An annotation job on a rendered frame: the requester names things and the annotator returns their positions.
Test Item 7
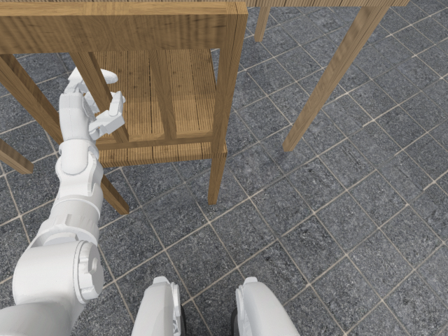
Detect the left robot upper arm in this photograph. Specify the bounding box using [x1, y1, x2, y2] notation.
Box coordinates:
[0, 240, 104, 336]

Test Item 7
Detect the right robot thigh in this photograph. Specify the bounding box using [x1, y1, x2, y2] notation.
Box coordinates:
[235, 281, 300, 336]

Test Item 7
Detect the robot thigh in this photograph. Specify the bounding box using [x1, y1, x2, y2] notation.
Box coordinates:
[235, 281, 300, 336]
[131, 281, 181, 336]

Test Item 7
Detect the left robot forearm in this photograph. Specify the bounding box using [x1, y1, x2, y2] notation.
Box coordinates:
[12, 139, 104, 304]

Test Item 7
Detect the left robot thigh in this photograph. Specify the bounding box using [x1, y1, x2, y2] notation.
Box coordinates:
[131, 281, 181, 336]

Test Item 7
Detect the robot left hand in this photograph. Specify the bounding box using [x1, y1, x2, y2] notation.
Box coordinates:
[59, 67, 126, 145]

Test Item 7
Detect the chair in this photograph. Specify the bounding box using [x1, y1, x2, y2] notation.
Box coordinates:
[0, 1, 249, 215]

